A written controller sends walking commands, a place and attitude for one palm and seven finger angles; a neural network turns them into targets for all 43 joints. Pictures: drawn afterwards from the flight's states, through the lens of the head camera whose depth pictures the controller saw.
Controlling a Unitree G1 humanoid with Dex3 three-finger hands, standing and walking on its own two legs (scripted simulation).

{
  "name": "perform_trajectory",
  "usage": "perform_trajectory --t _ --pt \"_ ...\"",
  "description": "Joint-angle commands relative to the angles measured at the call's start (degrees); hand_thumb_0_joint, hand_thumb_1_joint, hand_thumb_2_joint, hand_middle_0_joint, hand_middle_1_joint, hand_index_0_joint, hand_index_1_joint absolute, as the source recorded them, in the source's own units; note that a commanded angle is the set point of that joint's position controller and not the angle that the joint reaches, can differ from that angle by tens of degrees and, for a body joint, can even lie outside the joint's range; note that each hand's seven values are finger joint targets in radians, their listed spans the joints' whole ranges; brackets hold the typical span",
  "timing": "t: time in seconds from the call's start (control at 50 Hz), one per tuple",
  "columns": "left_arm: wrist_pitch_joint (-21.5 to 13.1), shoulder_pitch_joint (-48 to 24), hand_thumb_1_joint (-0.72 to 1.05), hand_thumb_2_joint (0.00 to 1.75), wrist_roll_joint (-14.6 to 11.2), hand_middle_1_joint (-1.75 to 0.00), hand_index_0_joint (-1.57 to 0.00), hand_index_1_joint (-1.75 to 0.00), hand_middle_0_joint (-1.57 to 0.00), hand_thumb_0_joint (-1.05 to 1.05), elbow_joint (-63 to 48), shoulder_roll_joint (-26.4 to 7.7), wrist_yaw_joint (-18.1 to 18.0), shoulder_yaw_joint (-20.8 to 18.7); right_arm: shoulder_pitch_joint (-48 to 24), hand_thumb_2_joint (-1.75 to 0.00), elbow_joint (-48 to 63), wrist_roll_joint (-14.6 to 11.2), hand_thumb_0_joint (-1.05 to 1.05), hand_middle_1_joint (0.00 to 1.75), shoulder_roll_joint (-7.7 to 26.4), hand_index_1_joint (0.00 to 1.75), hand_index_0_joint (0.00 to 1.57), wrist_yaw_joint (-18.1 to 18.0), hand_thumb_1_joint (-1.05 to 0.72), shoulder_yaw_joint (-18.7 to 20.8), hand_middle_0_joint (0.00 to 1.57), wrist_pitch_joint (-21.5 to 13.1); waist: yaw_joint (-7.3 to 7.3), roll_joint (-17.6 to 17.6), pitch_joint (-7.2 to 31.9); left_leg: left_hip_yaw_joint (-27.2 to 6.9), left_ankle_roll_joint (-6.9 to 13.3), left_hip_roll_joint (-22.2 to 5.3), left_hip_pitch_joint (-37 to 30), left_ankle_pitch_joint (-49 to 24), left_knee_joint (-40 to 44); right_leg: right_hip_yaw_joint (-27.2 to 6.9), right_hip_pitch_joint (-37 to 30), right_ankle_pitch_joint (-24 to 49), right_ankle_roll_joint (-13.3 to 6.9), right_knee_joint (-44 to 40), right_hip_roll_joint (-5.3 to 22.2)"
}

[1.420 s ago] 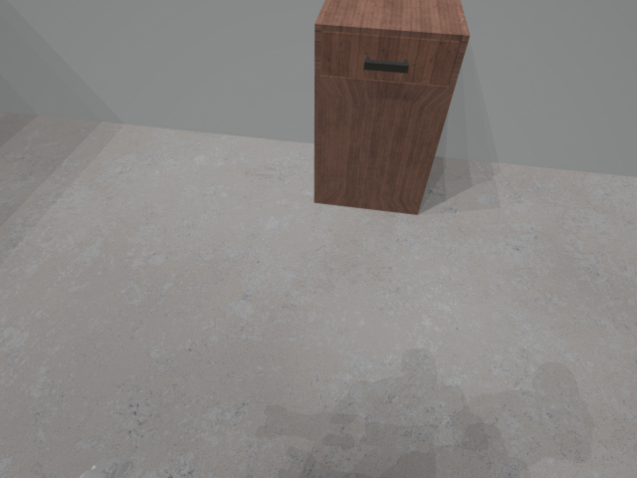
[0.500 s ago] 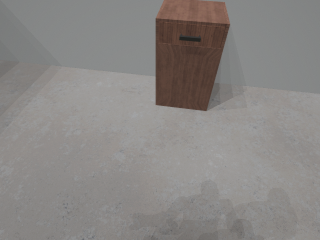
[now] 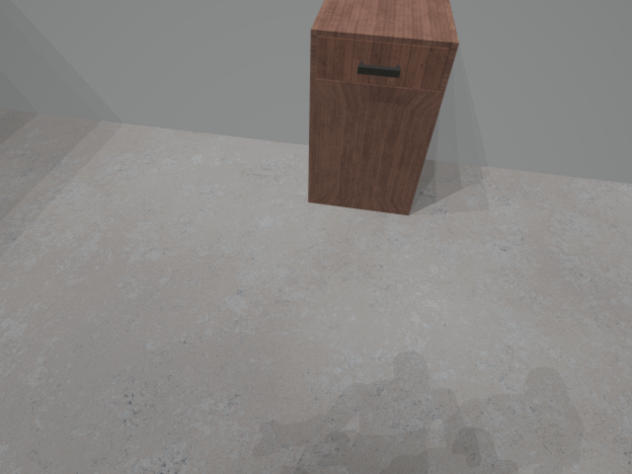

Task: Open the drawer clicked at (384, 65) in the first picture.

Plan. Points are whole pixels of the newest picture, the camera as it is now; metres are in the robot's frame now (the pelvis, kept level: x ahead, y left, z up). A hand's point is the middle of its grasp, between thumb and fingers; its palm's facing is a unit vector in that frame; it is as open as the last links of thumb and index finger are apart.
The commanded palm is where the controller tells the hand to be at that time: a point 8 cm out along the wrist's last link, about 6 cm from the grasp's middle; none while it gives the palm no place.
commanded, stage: look at it before walking up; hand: left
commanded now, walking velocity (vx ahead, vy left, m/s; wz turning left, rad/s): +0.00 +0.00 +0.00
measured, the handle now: (379, 68) +1.34 -0.13 -0.09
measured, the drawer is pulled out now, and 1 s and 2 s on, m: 0.00 0.00 0.00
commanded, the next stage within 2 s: walk to a spot facing it in 0.02 s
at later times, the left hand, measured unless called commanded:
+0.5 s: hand out of the picture +0.08 +0.17 -0.19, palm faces -0.09 -0.97 -0.22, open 7.4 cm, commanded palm none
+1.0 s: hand (220, 380) +0.30 +0.19 -0.20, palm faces -0.30 -0.94 -0.18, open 7.4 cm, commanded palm none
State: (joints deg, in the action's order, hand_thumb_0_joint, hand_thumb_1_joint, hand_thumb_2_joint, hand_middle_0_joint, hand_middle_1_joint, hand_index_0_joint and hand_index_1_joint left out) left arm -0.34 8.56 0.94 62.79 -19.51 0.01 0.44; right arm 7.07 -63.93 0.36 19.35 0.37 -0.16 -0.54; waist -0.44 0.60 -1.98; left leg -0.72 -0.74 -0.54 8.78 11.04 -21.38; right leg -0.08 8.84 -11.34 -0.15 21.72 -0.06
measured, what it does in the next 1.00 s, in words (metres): walks ahead, turning right: left foot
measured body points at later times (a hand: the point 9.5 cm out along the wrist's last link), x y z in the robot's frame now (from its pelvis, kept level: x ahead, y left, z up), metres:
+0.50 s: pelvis +0.06 -0.03 -0.02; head +0.07 -0.04 +0.43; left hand +0.09 +0.22 -0.17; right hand +0.03 -0.28 -0.18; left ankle +0.01 +0.12 -0.72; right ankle +0.03 -0.11 -0.75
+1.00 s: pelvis +0.26 +0.00 -0.02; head +0.29 +0.01 +0.43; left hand +0.32 +0.24 -0.19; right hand +0.29 -0.26 -0.14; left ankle +0.33 +0.07 -0.75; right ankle +0.12 -0.09 -0.65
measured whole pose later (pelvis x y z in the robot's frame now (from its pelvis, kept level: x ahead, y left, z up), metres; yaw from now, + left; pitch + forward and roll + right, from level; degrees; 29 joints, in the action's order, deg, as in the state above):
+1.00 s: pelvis +0.26 +0.00 -0.02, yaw -23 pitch -1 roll -1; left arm -0.4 20.2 1.8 60.9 -13.0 0.5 -5.0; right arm 7.4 -53.5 1.4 8.0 0.0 1.5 -4.6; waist -2.6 3.5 -3.6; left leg 10.4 1.9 -4.5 19.6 15.9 -36.0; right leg -0.8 21.7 -23.7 -2.0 69.4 0.3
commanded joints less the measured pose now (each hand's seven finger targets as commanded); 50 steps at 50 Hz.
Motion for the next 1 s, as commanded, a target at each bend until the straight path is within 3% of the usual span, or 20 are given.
perform_trajectory --t 0.0,0.1,0.12,0.2,0.3,0.36,0.4,0.42,0.44,0.48,0.52,0.6,0.76,0.78,0.82,0.84,0.86,0.88,0.92,0.98 --pt "-1.16 -2.48 0.9 0.9 -0.28 -0.3 -0.2 -0.3 -0.2 0.0 -3.87 -11.91 -0.53 -2.2 -2.66 -0.9 3.48 0.05 0.0 0.3 11.94 0.3 0.2 -1.02 -0.9 2.11 0.2 -1.53 0.36 -0.89 3.65 -5.28 2.21 -6.33 -1.29 -5.49 3.72 -6.08 0.19 3.71 -1.5 -4.14 6.89" --pt "-1.27 -2.53 0.9 0.9 -0.3 -0.3 -0.2 -0.3 -0.2 0.0 -3.75 -11.95 -0.59 -2.22 -2.91 -0.9 3.4 0.0 0.0 0.3 11.9 0.3 0.2 -1.06 -0.9 2.12 0.2 -1.54 0.28 -0.69 3.83 -5.12 2.17 -6.42 -1.6 -7.08 3.57 -5.92 -0.5 5.92 -1.51 -3.94 7.01" --pt "-0.83 -0.77 0.9 0.9 -0.39 -0.3 -0.2 -0.3 -0.2 0.0 -2.97 -8.51 -0.69 -1.57 -1.63 -0.9 2.61 0.22 0.0 0.3 8.54 0.3 0.2 -0.99 -0.9 1.34 0.2 -1.21 0.32 -0.51 4.65 -4.07 1.61 -6.49 -2.47 -5.08 3.13 -6.09 -0.3 3.85 -1.12 -4.03 6.82" --pt "1.35 3.12 0.9 0.9 0.22 -0.3 -0.2 -0.3 -0.2 0.0 -3.65 -5.12 0.2 -1.68 2.96 -0.9 2.89 0.91 0.0 0.3 6.03 0.3 0.2 -0.93 -0.9 1.59 0.2 0.13 0.5 -2.0 -1.51 -3.06 1.89 -7.21 0.97 17.1 2.98 -7.7 8.32 -16.12 -1.59 -1.22 3.49" --pt "0.7 4.78 0.9 0.9 0.45 -0.3 -0.2 -0.3 -0.2 0.0 -8.31 -1.1 1.69 -3.1 7.17 -0.9 5.81 0.74 0.0 0.3 9.49 0.3 0.2 -1.28 -0.9 4.42 0.2 -0.92 1.29 -10.51 -3.79 -12.22 9.28 -18.91 -1.33 22.16 8.17 1.09 18.32 -14.43 -0.8 19.73 -1.08" --pt "-0.14 4.29 0.9 0.9 0.41 -0.3 -0.2 -0.3 -0.2 0.0 -9.99 0.51 2.32 -3.72 7.81 -0.9 6.3 0.94 0.0 0.3 7.46 0.3 0.2 -1.37 -0.9 4.63 0.2 -1.79 1.01 -9.58 -3.02 -6.09 9.5 -19.57 -2.16 5.97 3.27 2.91 16.85 -16.16 -0.46 18.84 1.89" --pt "-0.82 14.44 0.9 0.9 0.66 -0.3 -0.2 -0.3 -0.2 0.0 -6.77 1.04 2.27 -4.47 5.13 -0.9 6.99 0.93 0.0 0.3 5.32 0.3 0.2 -1.36 -0.9 4.3 0.2 -1.76 -4.0 -3.73 0.15 3.16 4.69 -13.77 7.52 3.96 -12.75 4.3 -1.09 -6.77 -1.55 6.74 0.41" --pt "-1.89 22.06 0.9 0.9 1.1 -0.3 -0.2 -0.3 -0.2 0.0 -4.74 -5.04 1.42 -5.83 4.09 -0.9 9.26 0.2 0.0 0.3 1.0 0.3 0.2 -0.89 -0.9 3.4 0.2 -1.84 -6.59 14.55 2.09 10.7 0.44 -6.37 24.08 12.58 -33.07 -17.13 -13.7 -9.79 -6.3 -3.75 12.99" --pt "-2.28 27.35 0.9 0.9 -0.08 -0.3 -0.2 -0.3 -0.2 0.0 -3.54 -7.85 0.37 -6.19 -2.44 -0.9 12.96 0.49 0.0 0.3 0.5 0.3 0.2 -0.5 -0.9 2.92 0.2 -2.62 -8.64 18.32 -0.15 7.48 -0.34 -2.69 34.12 22.58 -42.4 -35.04 -13.68 -2.04 -11.49 -9.86 21.37" --pt "-2.43 24.19 0.9 0.9 0.11 -0.3 -0.2 -0.3 -0.2 0.0 -4.23 -4.47 -0.57 -5.47 -5.04 -0.9 12.89 0.57 0.0 0.3 -0.1 0.3 0.2 -0.57 -0.9 3.32 0.2 -2.8 -6.29 6.36 -3.8 1.3 -0.43 -6.67 36.79 15.77 -47.72 -32.05 -9.74 -1.07 -15.15 -8.79 20.86" --pt "-2.86 19.07 0.9 0.9 0.47 -0.3 -0.2 -0.3 -0.2 0.0 -5.75 -1.62 -0.67 -4.69 -1.98 -0.9 11.42 1.01 0.0 0.3 -1.44 0.3 0.2 -0.08 -0.9 3.55 0.2 -2.3 -2.53 1.58 -3.59 1.66 -1.65 -7.73 33.11 9.71 -44.94 -23.54 -4.76 -0.45 -13.44 -8.77 17.42" --pt "-3.77 18.07 0.9 0.9 0.55 -0.3 -0.2 -0.3 -0.2 0.0 -5.48 -0.26 -0.65 -4.72 0.36 -0.9 11.25 0.78 0.0 0.3 -3.83 0.3 0.2 0.63 -0.9 4.02 0.2 -1.35 -0.52 4.46 -2.69 3.66 -2.81 -6.95 29.45 2.25 -38.78 -15.37 -1.07 4.11 -11.23 -9.97 12.82" --pt "-3.44 19.58 0.9 0.9 0.83 -0.3 -0.2 -0.3 -0.2 0.0 -3.81 -0.36 -0.98 -5.2 -6.19 -0.9 15.17 0.42 0.0 0.3 -5.57 0.3 0.2 1.22 -0.9 3.74 0.2 -2.71 -2.65 7.86 -2.9 6.7 -1.43 -3.81 21.96 0.69 -19.67 -12.9 -3.9 14.45 -8.84 -5.99 10.98" --pt "-3.31 18.98 0.9 0.9 0.78 -0.3 -0.2 -0.3 -0.2 0.0 -4.08 -0.51 -1.03 -5.37 -5.59 -0.9 15.1 0.38 0.0 0.3 -5.14 0.3 0.2 1.05 -0.9 3.81 0.2 -2.94 -2.26 8.37 -3.04 6.45 -0.93 -3.41 18.02 1.39 -17.55 -13.38 -2.22 15.77 -8.74 -4.75 11.25" --pt "-3.26 16.38 0.9 0.9 0.43 -0.3 -0.2 -0.3 -0.2 0.0 -4.71 -0.71 -1.05 -5.75 4.24 -0.9 12.21 0.68 0.0 0.3 -3.21 0.3 0.2 -0.01 -0.9 4.33 0.2 -3.57 2.74 6.15 1.18 7.5 0.04 -1.15 3.28 -0.77 -8.54 -10.92 0.26 24.02 -6.88 6.19 7.77" --pt "-3.29 16.48 0.9 0.9 0.03 -0.3 -0.2 -0.3 -0.2 0.0 -5.17 0.72 -0.75 -5.79 13.56 -0.9 9.41 0.99 0.0 0.3 0.42 0.3 0.2 -1.01 -0.9 5.16 0.2 -3.88 6.12 1.55 7.04 4.13 1.4 -4.88 -12.4 -1.94 -6.99 -9.02 7.16 20.76 -5.27 17.98 5.21" --pt "-2.92 19.49 0.9 0.9 -0.59 -0.3 -0.2 -0.3 -0.2 0.0 -6.06 4.42 0.0 -5.67 20.93 -0.9 7.88 1.78 0.0 0.3 7.99 0.3 0.2 -1.54 -0.9 6.95 0.2 -3.98 7.46 -15.51 14.83 -17.04 6.55 -22.3 -25.19 -0.12 -4.76 -1.77 19.96 -6.33 -2.29 37.15 -2.26" --pt "-3.41 15.85 0.9 0.9 -0.38 -0.3 -0.2 -0.3 -0.2 0.0 -8.15 4.56 0.29 -5.43 23.6 -0.9 7.56 1.37 0.0 0.3 8.51 0.3 0.2 -1.42 -0.9 6.45 0.2 -3.44 7.79 -15.83 12.86 -28.24 10.71 -29.67 -20.8 4.47 4.49 -1.79 25.54 -21.63 -2.14 49.81 -3.49" --pt "-2.57 9.81 0.9 0.9 0.39 -0.3 -0.2 -0.3 -0.2 0.0 -8.81 4.53 0.77 -5.57 13.37 -0.9 9.29 0.95 0.0 0.3 1.92 0.3 0.2 -1.55 -0.9 5.09 0.2 -3.78 4.6 -11.11 2.09 -21.4 9.2 -27.21 -5.47 19.17 9.97 -2.83 30.35 -13.28 -2.11 57.45 3.1" --pt "-0.33 11.13 0.9 0.9 1.26 -0.3 -0.2 -0.3 -0.2 0.0 -7.91 6.35 2.16 -5.7 9.25 -0.9 9.12 1.12 0.0 0.3 -4.03 0.3 0.2 -1.77 -0.9 3.51 0.2 -4.86 -0.31 -7.86 -1.79 -4.9 5.82 -20.7 4.99 7.18 10.28 -1.32 25.73 -4.91 -0.86 52.8 6.04"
